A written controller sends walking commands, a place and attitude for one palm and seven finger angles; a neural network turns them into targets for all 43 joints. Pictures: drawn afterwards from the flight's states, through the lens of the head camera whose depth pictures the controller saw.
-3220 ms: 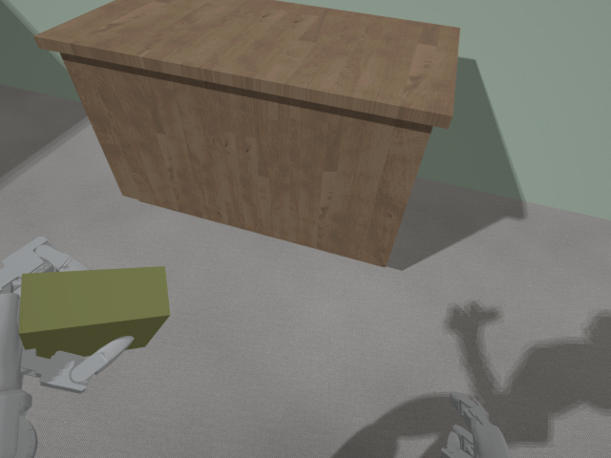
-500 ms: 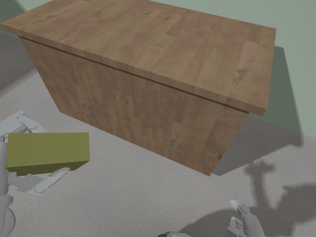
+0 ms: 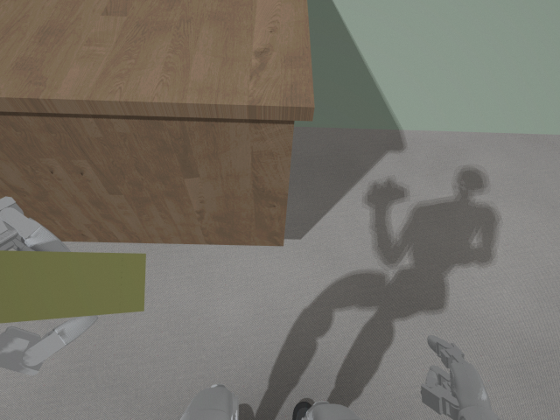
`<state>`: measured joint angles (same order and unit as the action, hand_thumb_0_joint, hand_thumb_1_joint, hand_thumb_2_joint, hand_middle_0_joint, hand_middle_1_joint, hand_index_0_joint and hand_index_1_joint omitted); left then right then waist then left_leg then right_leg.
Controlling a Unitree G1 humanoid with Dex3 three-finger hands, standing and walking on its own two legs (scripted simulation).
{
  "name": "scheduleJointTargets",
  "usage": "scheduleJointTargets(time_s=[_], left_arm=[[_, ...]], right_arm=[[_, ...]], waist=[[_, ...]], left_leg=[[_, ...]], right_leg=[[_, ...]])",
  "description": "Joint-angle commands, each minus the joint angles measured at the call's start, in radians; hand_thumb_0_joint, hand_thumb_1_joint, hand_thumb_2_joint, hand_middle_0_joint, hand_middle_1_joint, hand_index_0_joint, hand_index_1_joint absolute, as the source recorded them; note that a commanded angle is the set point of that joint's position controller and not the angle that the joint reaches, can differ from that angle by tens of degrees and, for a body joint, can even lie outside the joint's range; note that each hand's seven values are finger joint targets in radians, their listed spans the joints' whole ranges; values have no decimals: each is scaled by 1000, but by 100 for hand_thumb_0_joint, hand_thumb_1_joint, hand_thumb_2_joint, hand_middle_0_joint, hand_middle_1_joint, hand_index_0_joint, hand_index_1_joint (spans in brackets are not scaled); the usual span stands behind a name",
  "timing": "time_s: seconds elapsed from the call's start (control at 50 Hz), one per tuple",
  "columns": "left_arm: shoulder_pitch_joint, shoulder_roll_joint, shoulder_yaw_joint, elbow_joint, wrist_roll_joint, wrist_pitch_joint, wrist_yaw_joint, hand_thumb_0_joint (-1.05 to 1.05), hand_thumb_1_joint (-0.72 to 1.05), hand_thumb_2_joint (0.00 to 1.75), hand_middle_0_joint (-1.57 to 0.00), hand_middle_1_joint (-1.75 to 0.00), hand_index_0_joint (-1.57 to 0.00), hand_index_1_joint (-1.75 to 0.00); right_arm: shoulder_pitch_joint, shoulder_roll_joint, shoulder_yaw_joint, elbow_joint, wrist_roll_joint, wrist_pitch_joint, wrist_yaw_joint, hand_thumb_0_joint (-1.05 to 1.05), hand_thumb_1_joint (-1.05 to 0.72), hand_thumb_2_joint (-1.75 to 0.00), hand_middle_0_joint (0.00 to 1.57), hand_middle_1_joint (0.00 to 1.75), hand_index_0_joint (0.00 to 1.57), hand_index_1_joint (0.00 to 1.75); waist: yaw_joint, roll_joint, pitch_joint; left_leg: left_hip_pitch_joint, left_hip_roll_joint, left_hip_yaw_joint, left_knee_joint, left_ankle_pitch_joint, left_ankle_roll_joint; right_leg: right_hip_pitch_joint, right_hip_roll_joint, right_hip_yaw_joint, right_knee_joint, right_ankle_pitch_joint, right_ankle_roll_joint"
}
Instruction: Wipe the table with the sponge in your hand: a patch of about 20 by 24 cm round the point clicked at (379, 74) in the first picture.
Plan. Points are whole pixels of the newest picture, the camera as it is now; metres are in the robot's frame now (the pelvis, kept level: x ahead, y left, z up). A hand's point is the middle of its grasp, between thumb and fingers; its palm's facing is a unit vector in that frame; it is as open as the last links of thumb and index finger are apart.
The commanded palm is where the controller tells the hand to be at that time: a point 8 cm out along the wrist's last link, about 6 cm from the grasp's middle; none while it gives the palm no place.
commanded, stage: turn to face it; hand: left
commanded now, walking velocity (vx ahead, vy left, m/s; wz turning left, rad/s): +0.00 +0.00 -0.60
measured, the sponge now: (78, 287) +0.23 +0.20 +0.16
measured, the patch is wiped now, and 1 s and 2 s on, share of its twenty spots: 0.00 0.00 0.00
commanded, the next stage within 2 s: take the last steps up to it in 0.58 s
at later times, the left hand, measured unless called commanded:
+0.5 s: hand (169, 305) +0.21 +0.11 +0.18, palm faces +0.14 -0.84 -0.52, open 9.3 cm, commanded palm +0.15 +0.18 +0.18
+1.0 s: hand (198, 359) +0.16 +0.08 +0.19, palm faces +0.10 -0.91 -0.41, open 9.3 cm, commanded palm +0.14 +0.14 +0.18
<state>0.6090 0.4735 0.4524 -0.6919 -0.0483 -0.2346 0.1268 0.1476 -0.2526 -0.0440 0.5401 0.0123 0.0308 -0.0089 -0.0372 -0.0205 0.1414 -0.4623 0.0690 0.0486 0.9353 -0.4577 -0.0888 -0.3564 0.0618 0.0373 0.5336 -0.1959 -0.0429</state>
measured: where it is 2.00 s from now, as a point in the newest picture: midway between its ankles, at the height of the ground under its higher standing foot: outside the picture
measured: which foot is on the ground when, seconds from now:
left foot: up 0.00-0.08, down 0.10-0.48, up 0.50-1.00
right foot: down 0.00-0.12, up 0.14-0.44, down 0.46-1.00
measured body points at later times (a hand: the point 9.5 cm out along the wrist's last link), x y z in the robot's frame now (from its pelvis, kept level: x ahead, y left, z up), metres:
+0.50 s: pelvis -0.08 -0.05 -0.01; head -0.03 -0.09 +0.44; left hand +0.19 +0.15 +0.21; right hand +0.04 -0.28 -0.12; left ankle +0.01 +0.12 -0.73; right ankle -0.11 -0.14 -0.73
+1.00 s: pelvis -0.10 -0.08 +0.01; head -0.11 -0.07 +0.46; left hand +0.15 +0.12 +0.21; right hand -0.04 -0.38 -0.07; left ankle -0.08 +0.05 -0.71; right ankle -0.11 -0.14 -0.73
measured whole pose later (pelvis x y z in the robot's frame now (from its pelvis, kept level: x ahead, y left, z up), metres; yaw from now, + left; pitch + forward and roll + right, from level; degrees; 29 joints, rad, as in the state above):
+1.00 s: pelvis -0.10 -0.08 +0.01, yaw -18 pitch +1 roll +1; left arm 0.51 0.38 0.33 -0.51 -0.01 -0.24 0.15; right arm 0.25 -0.25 -0.04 0.59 0.00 -0.03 -0.05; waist -0.02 -0.03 -0.05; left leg -0.30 0.02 0.07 0.64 -0.41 0.01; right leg -0.23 0.05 -0.06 0.41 -0.21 -0.09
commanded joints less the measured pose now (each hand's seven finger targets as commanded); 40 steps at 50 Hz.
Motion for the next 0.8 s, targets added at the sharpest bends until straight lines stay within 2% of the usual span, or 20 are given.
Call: scheduleJointTargets(time_s=[0.0,0.04,0.06,0.08,0.1,0.12,0.14,0.16,0.22,0.32,0.4,0.42,0.44,0.46,0.48,0.5,0.56,0.6,0.7,0.78], left_arm=[[3,109,156,-118,-15,-38,45,0,10,130,-120,-160,-120,-160],[-27,86,120,-79,-12,-24,41,0,10,130,-120,-160,-120,-160],[-48,75,93,-66,-12,-19,37,0,10,130,-120,-160,-120,-160],[-93,72,81,-79,-6,-28,33,0,10,130,-120,-160,-120,-160],[-129,73,70,-88,7,-38,30,0,10,130,-120,-160,-120,-160],[-136,92,75,-36,24,-44,31,0,10,130,-120,-160,-120,-160],[-193,89,56,-46,29,-49,32,0,10,130,-120,-160,-120,-160],[-285,76,9,-104,32,-57,26,0,10,130,-120,-160,-120,-160],[-337,-4,-98,-99,40,-36,25,0,10,130,-120,-160,-120,-160],[-314,49,-28,-74,32,-42,41,0,10,130,-120,-160,-120,-160],[-216,66,31,-51,15,-48,38,0,10,130,-120,-160,-120,-160],[-220,76,38,-53,16,-50,35,0,10,130,-120,-160,-120,-160],[-214,108,60,-52,18,-56,36,0,10,130,-120,-160,-120,-160],[-158,135,86,-23,20,-54,41,0,10,130,-120,-160,-120,-160],[-169,160,116,-23,4,-45,48,0,10,130,-120,-160,-120,-160],[-145,142,100,-29,-5,-32,39,0,10,130,-120,-160,-120,-160],[5,126,147,3,-10,-40,47,0,10,130,-120,-160,-120,-160],[-7,97,123,13,-7,-49,50,0,10,130,-120,-160,-120,-160],[-76,99,87,9,-1,-56,60,0,10,130,-120,-160,-120,-160],[-118,93,43,-24,12,-55,65,0,10,130,-120,-160,-120,-160]], right_arm=[[-28,-54,-5,-144,0,-40,-1,0,-90,-90,20,30,20,30],[2,-68,-8,-138,4,-39,-5,0,-90,-90,20,30,20,30],[7,-79,-13,-140,7,-41,-14,0,-90,-90,20,30,20,30],[0,-99,-19,-148,-3,-44,-24,0,-90,-90,20,30,20,30],[-14,-115,-24,-166,-4,-49,-29,0,-90,-90,20,30,20,30],[-19,-87,-14,-152,-9,-60,-28,0,-90,-90,20,30,20,30],[-45,-73,1,-150,-22,-71,-25,0,-90,-90,20,30,20,30],[-24,-70,-6,-142,-12,-79,-20,0,-90,-90,20,30,20,30],[-6,-90,-18,-134,2,-103,-2,0,-90,-90,20,30,20,30],[-4,-83,-9,-139,-9,-148,1,0,-90,-90,20,30,20,30],[34,-70,-10,-131,-2,-166,10,0,-90,-90,20,30,20,30],[49,-65,-11,-124,2,-166,16,0,-90,-90,20,30,20,30],[55,-43,-10,-121,6,-164,18,0,-90,-90,20,30,20,30],[31,-17,6,-143,0,-156,16,0,-90,-90,20,30,20,30],[-26,-22,16,-142,6,-153,8,0,-90,-90,20,30,20,30],[-32,-43,-6,-137,17,-150,8,0,-90,-90,20,30,20,30],[-53,-9,24,-110,6,-102,-8,0,-90,-90,20,30,20,30],[-58,-22,14,-104,1,-87,-19,0,-90,-90,20,30,20,30],[-42,-64,-11,-99,0,-102,-41,0,-90,-90,20,30,20,30],[-37,-78,-17,-98,-2,-115,-45,0,-90,-90,20,30,20,30]], waist=[[51,-93,-335],[34,-75,-325],[28,-24,-296],[31,100,-253],[51,295,-232],[57,287,-214],[51,283,-160],[49,238,-150],[44,271,-107],[42,312,-121],[54,285,-253],[43,220,-277],[36,45,-302],[47,-189,-311],[68,-249,-312],[50,-266,-325],[44,-111,-334],[31,-83,-313],[36,-79,-329],[45,-72,-299]], left_leg=[[106,0,-19,-234,60,13],[266,1,-8,-411,152,28],[372,40,-21,-512,196,46],[399,172,-149,-612,218,104],[368,363,-310,-641,385,204],[248,426,-313,-670,345,244],[142,420,-277,-680,321,241],[156,387,-211,-658,312,236],[152,286,-13,-647,252,172],[126,303,-21,-685,45,163],[239,254,84,-438,320,108],[229,221,100,-342,329,85],[183,155,126,-192,231,54],[-65,41,106,-14,-102,20],[-154,13,19,159,-150,18],[-155,34,-65,233,-82,25],[-223,26,-50,245,11,6],[-179,15,-32,198,64,3],[-52,-12,-10,-15,94,42],[5,-25,4,-177,71,83]], right_leg=[[189,-259,280,-107,328,-125],[64,-225,283,-100,146,-77],[-39,-177,255,-46,38,-39],[-153,-82,191,100,-148,9],[-232,5,68,379,-381,62],[-205,-20,15,609,-362,74],[-189,-61,35,696,-316,82],[-189,-75,43,702,-276,81],[-146,-81,-61,557,-215,100],[6,-67,-147,294,-269,103],[145,-35,-194,-25,-137,94],[195,-68,-150,-115,-30,77],[239,-179,-12,-171,197,24],[364,-336,257,-128,621,-75],[367,-392,296,-121,832,-109],[359,-378,274,-112,798,-98],[454,-317,160,-68,777,-110],[406,-304,128,-100,756,-98],[359,-307,160,-155,591,-91],[330,-332,229,-256,179,-93]])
